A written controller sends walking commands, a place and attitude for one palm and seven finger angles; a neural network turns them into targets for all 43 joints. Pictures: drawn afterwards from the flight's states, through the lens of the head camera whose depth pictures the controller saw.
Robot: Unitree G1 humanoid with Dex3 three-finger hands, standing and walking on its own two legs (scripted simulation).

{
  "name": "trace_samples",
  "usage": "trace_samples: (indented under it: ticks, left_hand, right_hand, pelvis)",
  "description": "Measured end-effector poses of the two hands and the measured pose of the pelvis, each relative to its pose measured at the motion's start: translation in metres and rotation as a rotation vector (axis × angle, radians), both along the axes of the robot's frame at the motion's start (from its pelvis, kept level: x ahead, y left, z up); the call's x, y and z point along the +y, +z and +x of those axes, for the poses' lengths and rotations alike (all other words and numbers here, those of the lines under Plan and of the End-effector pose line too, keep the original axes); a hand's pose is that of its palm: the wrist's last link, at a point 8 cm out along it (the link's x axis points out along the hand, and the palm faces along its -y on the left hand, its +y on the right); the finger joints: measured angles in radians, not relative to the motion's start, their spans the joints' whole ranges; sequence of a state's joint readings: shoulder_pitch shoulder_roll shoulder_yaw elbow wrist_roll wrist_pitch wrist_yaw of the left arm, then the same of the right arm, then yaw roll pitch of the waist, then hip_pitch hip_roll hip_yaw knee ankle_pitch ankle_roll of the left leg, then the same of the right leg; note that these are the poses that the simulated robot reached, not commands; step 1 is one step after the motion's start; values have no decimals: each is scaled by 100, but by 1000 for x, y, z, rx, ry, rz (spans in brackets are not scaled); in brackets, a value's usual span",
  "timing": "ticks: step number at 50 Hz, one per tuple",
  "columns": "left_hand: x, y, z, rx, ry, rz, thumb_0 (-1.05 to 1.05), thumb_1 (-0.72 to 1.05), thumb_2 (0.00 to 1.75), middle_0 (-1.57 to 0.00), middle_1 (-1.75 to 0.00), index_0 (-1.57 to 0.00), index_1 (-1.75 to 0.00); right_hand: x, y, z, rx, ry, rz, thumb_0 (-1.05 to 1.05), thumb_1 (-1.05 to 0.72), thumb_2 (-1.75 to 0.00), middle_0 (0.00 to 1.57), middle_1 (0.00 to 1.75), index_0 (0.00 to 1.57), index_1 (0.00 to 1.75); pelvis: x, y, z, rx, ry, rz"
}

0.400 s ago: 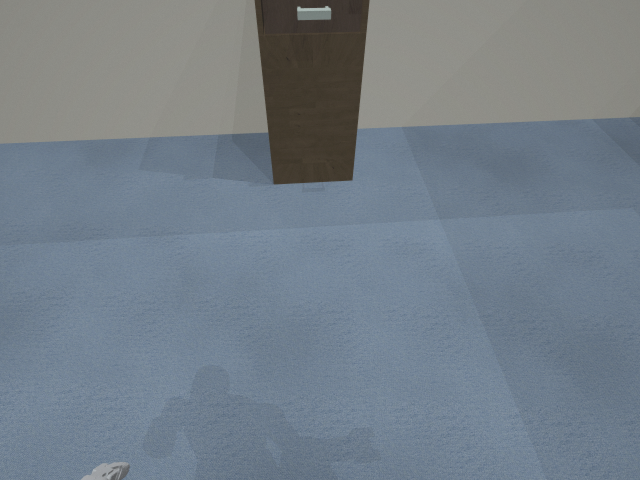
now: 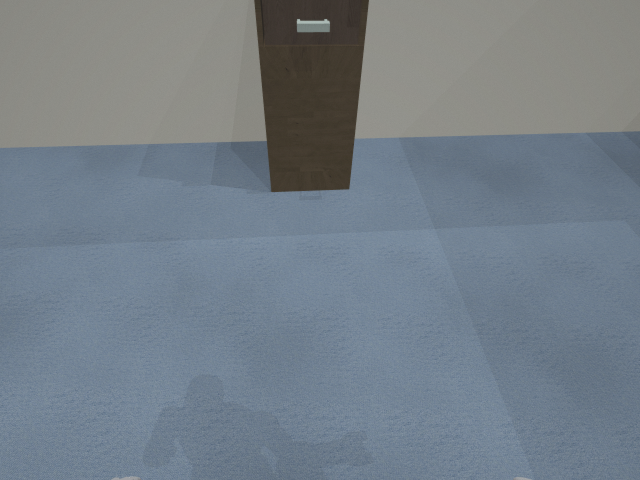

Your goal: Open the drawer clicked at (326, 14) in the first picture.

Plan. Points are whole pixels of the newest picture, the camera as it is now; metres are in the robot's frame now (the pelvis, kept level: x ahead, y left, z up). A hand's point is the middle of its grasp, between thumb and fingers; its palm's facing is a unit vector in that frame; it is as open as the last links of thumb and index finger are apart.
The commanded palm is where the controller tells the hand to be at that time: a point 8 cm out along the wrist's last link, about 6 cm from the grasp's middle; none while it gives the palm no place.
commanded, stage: stand and wait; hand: left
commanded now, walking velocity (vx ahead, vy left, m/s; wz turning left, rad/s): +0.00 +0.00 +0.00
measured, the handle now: (312, 24) +1.49 +0.13 +0.00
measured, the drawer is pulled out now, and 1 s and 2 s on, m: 0.00 0.00 0.00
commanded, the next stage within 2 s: look at it before walking up in 0.42 s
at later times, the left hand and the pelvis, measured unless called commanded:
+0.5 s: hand out of the picture +0.06 +0.24 -0.15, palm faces -0.03 -0.94 -0.34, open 7.4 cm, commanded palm none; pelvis -0.02 -0.01 +0.00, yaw +0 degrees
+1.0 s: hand out of the picture +0.04 +0.24 -0.16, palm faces -0.04 -0.95 -0.32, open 7.4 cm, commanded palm none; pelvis -0.03 +0.00 +0.00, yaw -1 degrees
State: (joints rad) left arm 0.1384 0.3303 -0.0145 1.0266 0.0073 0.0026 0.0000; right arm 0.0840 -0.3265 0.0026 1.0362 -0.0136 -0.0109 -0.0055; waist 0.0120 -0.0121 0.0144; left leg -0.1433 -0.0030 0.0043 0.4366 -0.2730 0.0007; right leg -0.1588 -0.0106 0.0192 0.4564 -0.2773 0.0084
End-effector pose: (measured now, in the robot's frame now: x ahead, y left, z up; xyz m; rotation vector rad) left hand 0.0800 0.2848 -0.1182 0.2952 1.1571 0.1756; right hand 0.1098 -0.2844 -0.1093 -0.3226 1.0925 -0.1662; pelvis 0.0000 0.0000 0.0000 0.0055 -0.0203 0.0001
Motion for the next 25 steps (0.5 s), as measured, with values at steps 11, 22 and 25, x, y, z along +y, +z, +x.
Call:
trace_samples:
  ticks: [11,22,25]
  left_hand:
    - [5,0,-25,63,13,18,1,90,90,-21,-30,-20,-30]
    - [3,4,-28,52,6,22,1,90,90,-20,-30,-20,-30]
    - [1,4,-28,44,2,19,1,90,90,-20,-30,-20,-30]
  right_hand:
    - [-13,-5,-41,93,-38,-13,1,-90,-90,21,29,20,30]
    - [-12,-8,-60,113,-49,3,1,-90,-90,21,29,20,30]
    - [-11,-8,-61,108,-49,7,1,-90,-90,21,29,20,30]
  pelvis:
    - [-3,2,-8,-6,-3,-1]
    - [-5,3,-17,-12,-5,1]
    - [-5,4,-19,-13,-6,1]
